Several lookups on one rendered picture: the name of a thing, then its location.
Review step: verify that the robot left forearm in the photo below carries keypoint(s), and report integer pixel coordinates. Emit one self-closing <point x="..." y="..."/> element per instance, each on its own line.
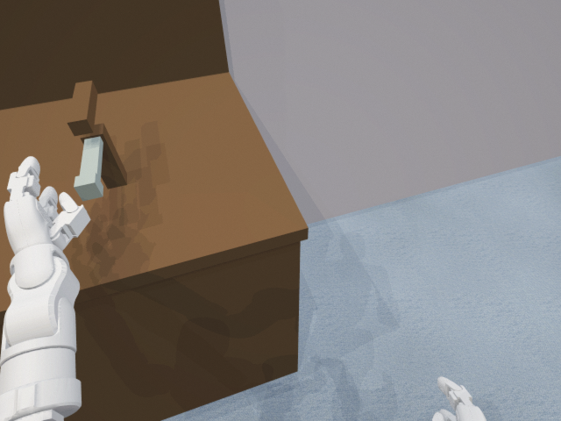
<point x="37" y="376"/>

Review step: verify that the robot right hand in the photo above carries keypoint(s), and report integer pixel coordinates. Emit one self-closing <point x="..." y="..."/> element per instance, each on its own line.
<point x="460" y="401"/>

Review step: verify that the tap lever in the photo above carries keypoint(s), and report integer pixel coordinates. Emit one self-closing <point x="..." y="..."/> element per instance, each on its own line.
<point x="88" y="184"/>

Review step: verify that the counter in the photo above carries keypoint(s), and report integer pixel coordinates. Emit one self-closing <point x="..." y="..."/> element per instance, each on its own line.
<point x="189" y="268"/>

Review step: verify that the robot left hand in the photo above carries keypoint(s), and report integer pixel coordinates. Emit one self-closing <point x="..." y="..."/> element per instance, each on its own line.
<point x="30" y="222"/>

